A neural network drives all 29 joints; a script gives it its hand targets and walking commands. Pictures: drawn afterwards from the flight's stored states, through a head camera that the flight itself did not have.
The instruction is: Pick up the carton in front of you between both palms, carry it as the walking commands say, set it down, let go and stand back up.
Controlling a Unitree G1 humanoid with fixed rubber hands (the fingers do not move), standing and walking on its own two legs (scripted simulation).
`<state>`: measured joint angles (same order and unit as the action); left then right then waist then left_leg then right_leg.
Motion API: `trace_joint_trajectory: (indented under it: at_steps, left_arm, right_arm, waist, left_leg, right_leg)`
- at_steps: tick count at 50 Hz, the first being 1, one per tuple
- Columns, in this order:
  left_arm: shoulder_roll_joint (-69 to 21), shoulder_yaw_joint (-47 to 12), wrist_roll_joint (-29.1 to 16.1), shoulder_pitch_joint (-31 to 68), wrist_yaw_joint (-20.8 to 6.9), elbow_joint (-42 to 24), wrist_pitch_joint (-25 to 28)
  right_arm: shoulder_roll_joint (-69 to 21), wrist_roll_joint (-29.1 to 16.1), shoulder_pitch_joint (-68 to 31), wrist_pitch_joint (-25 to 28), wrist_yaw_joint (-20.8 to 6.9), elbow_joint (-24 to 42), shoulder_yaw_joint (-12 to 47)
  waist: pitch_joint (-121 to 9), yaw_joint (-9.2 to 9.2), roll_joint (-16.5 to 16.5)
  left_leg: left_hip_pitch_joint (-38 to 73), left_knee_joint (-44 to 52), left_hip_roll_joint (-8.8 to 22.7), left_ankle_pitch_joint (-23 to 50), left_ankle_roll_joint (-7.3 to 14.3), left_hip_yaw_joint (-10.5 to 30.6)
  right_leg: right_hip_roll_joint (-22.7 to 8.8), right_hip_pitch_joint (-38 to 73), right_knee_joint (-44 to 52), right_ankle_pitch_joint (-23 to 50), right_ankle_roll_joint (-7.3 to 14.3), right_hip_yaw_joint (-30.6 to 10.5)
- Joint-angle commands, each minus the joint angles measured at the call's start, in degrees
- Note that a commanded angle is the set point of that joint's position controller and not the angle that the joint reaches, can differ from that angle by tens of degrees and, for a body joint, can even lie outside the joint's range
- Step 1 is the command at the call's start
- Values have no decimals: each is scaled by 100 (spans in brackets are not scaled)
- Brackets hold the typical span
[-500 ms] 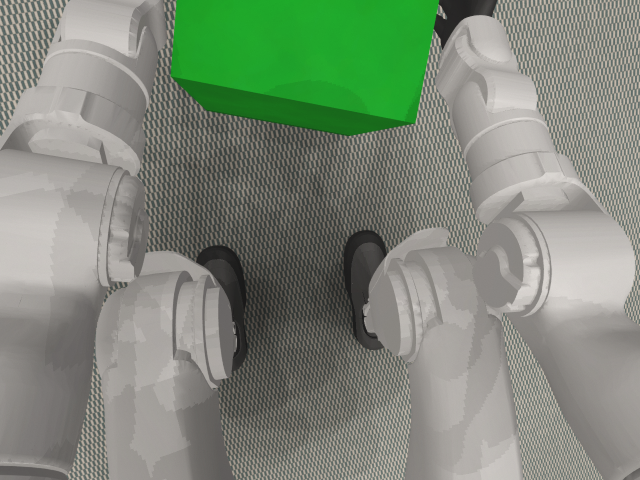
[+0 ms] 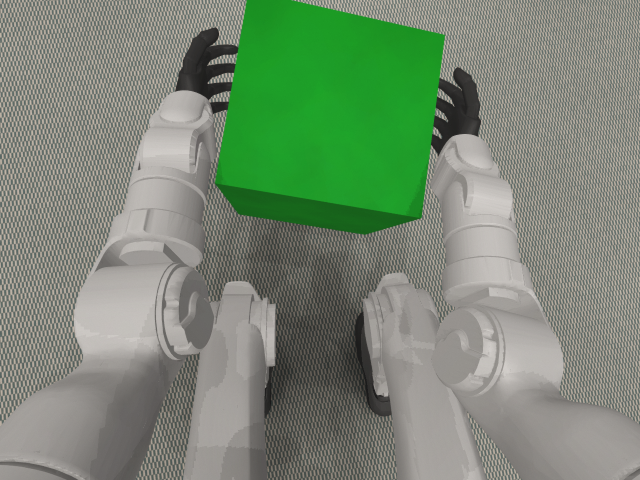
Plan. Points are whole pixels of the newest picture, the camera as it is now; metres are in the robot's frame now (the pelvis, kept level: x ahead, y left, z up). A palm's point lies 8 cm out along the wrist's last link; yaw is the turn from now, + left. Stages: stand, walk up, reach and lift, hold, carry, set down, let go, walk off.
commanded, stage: reach and lift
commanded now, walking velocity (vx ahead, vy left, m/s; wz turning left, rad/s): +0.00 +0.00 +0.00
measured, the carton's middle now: (321, 142) +0.51 +0.00 -0.14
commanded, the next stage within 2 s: none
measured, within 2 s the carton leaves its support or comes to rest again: neither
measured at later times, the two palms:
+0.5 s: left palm (144, 73) +0.48 +0.15 +0.07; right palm (533, 96) +0.46 -0.15 +0.08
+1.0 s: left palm out of the picture +0.43 +0.15 +0.23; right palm out of the picture +0.43 -0.15 +0.24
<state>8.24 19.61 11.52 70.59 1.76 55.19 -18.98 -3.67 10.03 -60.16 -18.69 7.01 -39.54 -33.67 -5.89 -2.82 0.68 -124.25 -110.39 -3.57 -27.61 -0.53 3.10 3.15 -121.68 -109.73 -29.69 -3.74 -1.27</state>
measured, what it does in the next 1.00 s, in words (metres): rises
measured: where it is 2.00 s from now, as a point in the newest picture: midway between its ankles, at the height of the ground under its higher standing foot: (318, 382)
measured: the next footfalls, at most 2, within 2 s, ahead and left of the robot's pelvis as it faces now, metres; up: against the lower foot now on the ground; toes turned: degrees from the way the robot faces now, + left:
none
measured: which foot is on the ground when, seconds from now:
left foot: down 0.00-1.00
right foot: down 0.00-1.00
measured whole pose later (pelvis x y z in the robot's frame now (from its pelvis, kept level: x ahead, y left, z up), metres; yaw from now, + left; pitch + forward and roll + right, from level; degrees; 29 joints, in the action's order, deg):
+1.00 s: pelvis +0.08 +0.00 +0.26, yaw +2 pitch +20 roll +0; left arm -6.5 18.6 12.5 27.2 2.6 33.1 -21.0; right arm -8.7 12.3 -25.9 -20.5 2.5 -30.6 -22.4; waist -11.0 -1.3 -0.6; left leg -56.3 -58.3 -2.2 -22.5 -0.2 2.9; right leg 2.1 -55.2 -58.4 -23.7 -1.0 -3.5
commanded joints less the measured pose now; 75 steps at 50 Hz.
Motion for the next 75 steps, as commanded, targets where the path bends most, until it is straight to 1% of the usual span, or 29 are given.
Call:
trace_joint_trajectory:
  at_steps: [1, 4, 7, 11, 14, 19, 23, 27, 34, 40, 46, 56, 60, 64, 66, 68, 72, 75]
  left_arm:
    - [-6049, -1339, -357, 2589, -1409, 70, 21]
    - [-6106, -1369, -301, 2551, -1435, -121, 7]
    - [-6344, -1690, -436, 2496, -1458, -484, -16]
    - [-6729, -2322, -746, 2324, -1490, -1060, -91]
    - [-6951, -2752, -968, 2084, -1499, -1406, -145]
    - [-7148, -3116, -1106, 1579, -1449, -1671, -175]
    - [-7251, -3119, -1044, 1134, -1371, -1660, -152]
    - [-7305, -3011, -928, 706, -1315, -1569, -111]
    - [-7391, -2949, -812, 86, -1303, -1574, -37]
    - [-7457, -3099, -793, -449, -1317, -1772, -12]
    - [-7477, -3281, -779, -1009, -1330, -2044, -50]
    - [-7422, -3501, -816, -1950, -1411, -2457, -350]
    - [-7392, -3614, -860, -2274, -1442, -2690, -560]
    - [-7346, -3772, -937, -2482, -1468, -3061, -843]
    - [-7301, -3830, -978, -2544, -1475, -3258, -1002]
    - [-7238, -3758, -950, -2592, -1483, -3329, -1165]
    - [-7136, -3377, -766, -2545, -1551, -3175, -1398]
    - [-7093, -3056, -615, -2240, -1631, -2968, -1436]
  right_arm:
    - [-5198, -511, -4296, -43, -1576, -26, 2801]
    - [-5420, -527, -4128, -102, -1677, -23, 2931]
    - [-5660, -632, -3920, -151, -1733, 77, 3190]
    - [-5897, -846, -3564, -217, -1773, 328, 3652]
    - [-5984, -982, -3235, -251, -1776, 498, 3968]
    - [-6069, -1080, -2640, -262, -1785, 597, 4277]
    - [-6124, -1047, -2208, -247, -1811, 527, 4338]
    - [-6163, -950, -1815, -216, -1848, 400, 4291]
    - [-6196, -711, -1099, -154, -1869, 241, 4185]
    - [-6256, -608, -452, -130, -1879, 288, 4275]
    - [-6337, -592, 151, -164, -1911, 431, 4498]
    - [-6379, -577, 1095, -453, -1943, 727, 4817]
    - [-6339, -593, 1435, -661, -1951, 932, 4930]
    - [-6355, -663, 1688, -939, -1985, 1228, 5055]
    - [-6345, -699, 1795, -1092, -2010, 1350, 5091]
    - [-6277, -666, 1859, -1249, -2028, 1368, 5018]
    - [-6139, -511, 1778, -1469, -2091, 1186, 4665]
    - [-6095, -361, 1481, -1494, -2141, 996, 4329]
  waist:
    - [-5101, -16, 280]
    - [-5489, 93, 107]
    - [-5959, 122, 59]
    - [-6478, 100, 163]
    - [-6604, 45, 271]
    - [-6299, -2, 379]
    - [-5826, 36, 359]
    - [-5330, 97, 269]
    - [-4621, 106, 129]
    - [-4207, 91, 86]
    - [-3753, 145, 58]
    - [-2746, 248, -49]
    - [-2301, 251, -76]
    - [-1893, 247, -105]
    - [-1647, 256, -112]
    - [-1265, 269, -108]
    - [-514, 292, -86]
    - [-251, 286, -110]
  left_leg:
    - [3327, 1537, -548, 5, 187, -530]
    - [3595, 1736, -545, 250, 203, -568]
    - [4029, 1914, -544, 529, 192, -595]
    - [4680, 2144, -556, 901, 131, -599]
    - [5079, 2327, -572, 1118, 68, -574]
    - [5563, 2713, -596, 1245, -7, -487]
    - [5948, 3109, -601, 1222, -15, -386]
    - [6365, 3553, -588, 1187, 13, -278]
    - [7154, 4350, -538, 1218, 56, -116]
    - [7894, 5039, -481, 1436, 71, -1]
    - [8700, 5758, -425, 1753, 90, 95]
    - [10170, 7015, -299, 2486, 129, 182]
    - [10730, 7488, -246, 2762, 121, 171]
    - [11260, 7979, -199, 2856, 96, 154]
    - [11480, 8222, -180, 2833, 83, 150]
    - [11587, 8436, -170, 2622, 85, 139]
    - [11618, 8731, -144, 1891, 122, 95]
    - [11542, 8777, -124, 1441, 156, 62]
  right_leg:
    - [690, 2369, 1398, 246, 202, 707]
    - [706, 2750, 1635, 402, 149, 679]
    - [718, 3153, 1827, 616, 123, 662]
    - [724, 3695, 2060, 941, 121, 620]
    - [727, 4041, 2249, 1152, 138, 574]
    - [725, 4469, 2628, 1281, 171, 472]
    - [713, 4742, 3000, 1227, 196, 386]
    - [696, 5061, 3423, 1157, 223, 304]
    - [640, 5844, 4221, 1171, 288, 143]
    - [577, 6734, 4908, 1423, 345, -8]
    - [506, 7739, 5640, 1784, 377, -171]
    - [360, 9476, 6971, 2559, 371, -355]
    - [301, 10125, 7467, 2875, 360, -373]
    - [244, 10726, 7957, 3021, 354, -379]
    - [215, 10976, 8193, 3012, 358, -382]
    - [179, 11095, 8403, 2819, 367, -378]
    - [124, 11047, 8711, 2087, 404, -357]
    - [104, 10951, 8783, 1625, 439, -330]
